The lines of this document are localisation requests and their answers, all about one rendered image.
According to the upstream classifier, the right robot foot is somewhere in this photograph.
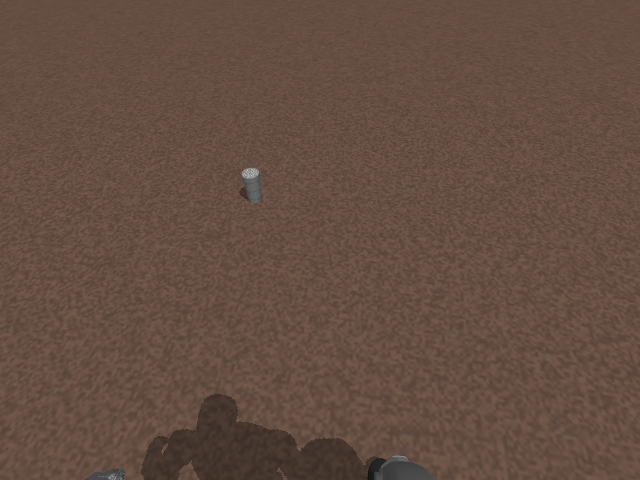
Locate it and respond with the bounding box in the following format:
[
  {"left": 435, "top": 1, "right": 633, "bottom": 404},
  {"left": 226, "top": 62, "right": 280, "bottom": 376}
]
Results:
[{"left": 367, "top": 458, "right": 387, "bottom": 480}]

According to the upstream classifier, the cup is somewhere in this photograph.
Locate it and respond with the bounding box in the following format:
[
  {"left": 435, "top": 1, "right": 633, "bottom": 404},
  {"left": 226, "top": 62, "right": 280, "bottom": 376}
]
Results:
[{"left": 242, "top": 168, "right": 261, "bottom": 203}]

